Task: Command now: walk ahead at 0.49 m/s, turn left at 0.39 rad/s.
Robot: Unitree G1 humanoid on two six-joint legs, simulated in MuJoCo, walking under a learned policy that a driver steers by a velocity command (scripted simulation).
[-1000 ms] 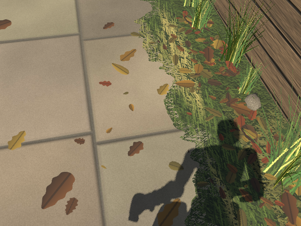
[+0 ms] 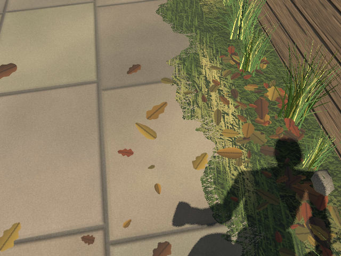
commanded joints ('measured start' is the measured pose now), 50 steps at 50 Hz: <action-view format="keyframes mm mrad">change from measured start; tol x32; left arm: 1 44 84 23 -5 15 -17 2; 43 -208 124 5 -153 -17 -18 -25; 50 306 275 68 -48 -26 3 -28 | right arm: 1 19 -67 -31 -70 -3 7 -7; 17 -365 -42 -18 -265 -16 31 66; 22 107 -267 -125 -178 -7 51 34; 50 70 -73 -8 -203 -52 -19 -1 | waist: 1 21 -157 -70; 17 94 -64 71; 23 -27 269 -321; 43 -71 40 24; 50 101 -322 -413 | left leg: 1 -214 115 -58 29 103 13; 17 -354 68 97 -517 309 34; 21 151 -99 195 -600 233 135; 24 747 305 -762 -911 -26 379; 33 176 110 -227 -969 473 250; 42 360 168 -127 -950 414 171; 47 457 155 -20 -667 1019 107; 48 348 114 21 -460 994 73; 50 -275 -141 -6 151 -133 -44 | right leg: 1 211 -275 283 -342 -81 -129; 16 437 -305 -95 -342 190 -108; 21 386 -253 -184 205 776 -30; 23 -313 30 -50 877 -409 82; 24 -415 4 168 942 -424 53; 38 -170 -70 93 93 330 80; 44 -316 -62 95 18 147 -17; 48 209 9 78 19 115 -116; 50 753 -341 880 -161 -105 -371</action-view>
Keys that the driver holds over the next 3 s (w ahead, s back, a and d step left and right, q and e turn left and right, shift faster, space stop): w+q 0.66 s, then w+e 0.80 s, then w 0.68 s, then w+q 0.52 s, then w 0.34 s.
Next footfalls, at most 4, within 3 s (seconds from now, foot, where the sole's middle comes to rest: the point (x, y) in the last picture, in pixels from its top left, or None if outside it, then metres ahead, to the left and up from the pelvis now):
0.42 left None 0.36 0.18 -0.77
0.96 right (152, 191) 0.73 0.11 -0.77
1.46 left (99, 149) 0.96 0.36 -0.77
1.92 right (155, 107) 1.22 0.10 -0.77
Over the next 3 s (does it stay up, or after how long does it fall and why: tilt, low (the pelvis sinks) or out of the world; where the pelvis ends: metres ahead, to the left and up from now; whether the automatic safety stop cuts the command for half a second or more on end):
stays up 1.67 0.27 -0.01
